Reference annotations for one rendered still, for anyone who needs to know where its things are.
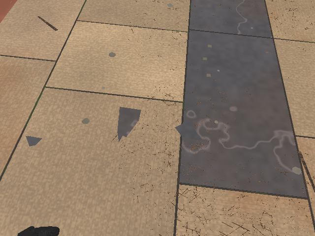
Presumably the left robot hand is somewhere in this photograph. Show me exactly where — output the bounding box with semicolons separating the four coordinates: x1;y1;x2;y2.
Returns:
18;226;60;236

